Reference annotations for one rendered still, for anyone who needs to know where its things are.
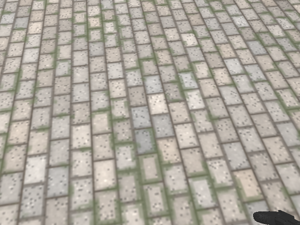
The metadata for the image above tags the robot right hand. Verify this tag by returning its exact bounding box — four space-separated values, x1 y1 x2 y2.
253 210 300 225

